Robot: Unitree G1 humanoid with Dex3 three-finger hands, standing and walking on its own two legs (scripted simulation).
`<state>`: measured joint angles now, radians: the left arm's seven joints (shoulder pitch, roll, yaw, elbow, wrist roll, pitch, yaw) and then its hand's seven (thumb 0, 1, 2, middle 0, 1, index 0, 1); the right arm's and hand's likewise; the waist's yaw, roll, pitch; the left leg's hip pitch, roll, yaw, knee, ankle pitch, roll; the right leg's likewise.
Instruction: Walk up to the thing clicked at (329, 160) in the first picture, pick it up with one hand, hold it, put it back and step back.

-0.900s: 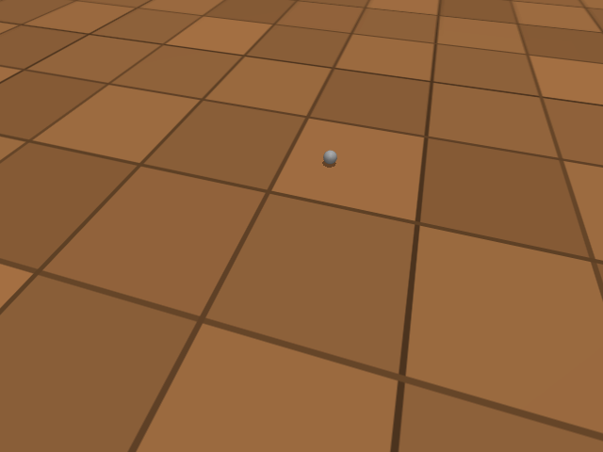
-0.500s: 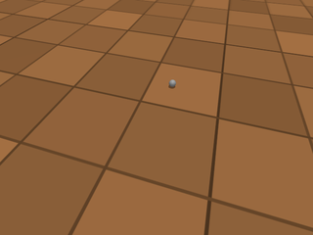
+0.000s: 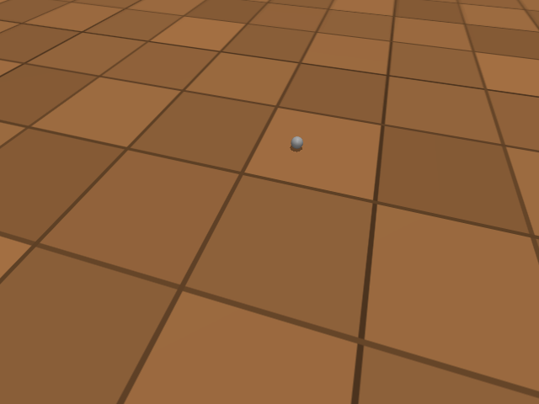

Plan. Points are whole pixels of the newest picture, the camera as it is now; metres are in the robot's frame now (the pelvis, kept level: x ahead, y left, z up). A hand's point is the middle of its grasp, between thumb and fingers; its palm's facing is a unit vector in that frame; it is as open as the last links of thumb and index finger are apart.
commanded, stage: stand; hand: left
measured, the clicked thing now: (297, 142) +1.68 -0.14 -0.74
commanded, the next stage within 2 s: walk up in 0.22 s
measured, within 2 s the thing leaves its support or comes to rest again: neither
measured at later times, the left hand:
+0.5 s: hand (108, 392) +0.17 +0.27 -0.12, palm faces -0.25 -0.86 -0.45, open 7.4 cm
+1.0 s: hand (168, 237) +0.52 +0.27 -0.18, palm faces -0.54 -0.66 -0.52, open 7.4 cm
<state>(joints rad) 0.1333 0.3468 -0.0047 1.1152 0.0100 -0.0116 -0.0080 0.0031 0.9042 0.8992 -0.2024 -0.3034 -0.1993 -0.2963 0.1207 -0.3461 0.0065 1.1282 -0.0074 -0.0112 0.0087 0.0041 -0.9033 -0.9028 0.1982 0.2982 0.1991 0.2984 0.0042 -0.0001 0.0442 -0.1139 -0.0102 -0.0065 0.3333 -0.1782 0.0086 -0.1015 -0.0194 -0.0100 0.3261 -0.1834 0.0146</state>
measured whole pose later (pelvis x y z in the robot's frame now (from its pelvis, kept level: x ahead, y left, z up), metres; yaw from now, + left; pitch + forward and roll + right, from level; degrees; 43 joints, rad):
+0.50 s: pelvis +0.05 -0.01 -0.01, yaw -16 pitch -1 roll +1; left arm 0.27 0.44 0.07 1.02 0.00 0.00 -0.09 0.01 0.90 0.90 -0.20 -0.30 -0.20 -0.30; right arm 0.15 -0.48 -0.11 0.91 -0.06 -0.01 0.11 0.00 -0.90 -0.90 0.20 0.30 0.20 0.30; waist -0.02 0.08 0.00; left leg -0.05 0.05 0.24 0.43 -0.36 0.02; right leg -0.44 -0.14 -0.11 0.81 -0.36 -0.01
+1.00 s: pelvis +0.34 +0.01 -0.05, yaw -34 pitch -2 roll -1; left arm 0.40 0.47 0.04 0.93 0.01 -0.07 0.04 0.01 0.89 0.90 -0.21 -0.31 -0.21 -0.30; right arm 0.11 -0.48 -0.12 0.72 -0.05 0.00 0.16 0.00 -0.90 -0.90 0.20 0.30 0.20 0.30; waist 0.00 0.06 0.09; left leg -0.56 0.07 0.00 0.79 -0.20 -0.02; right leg -0.19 -0.16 0.15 0.91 -0.52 0.00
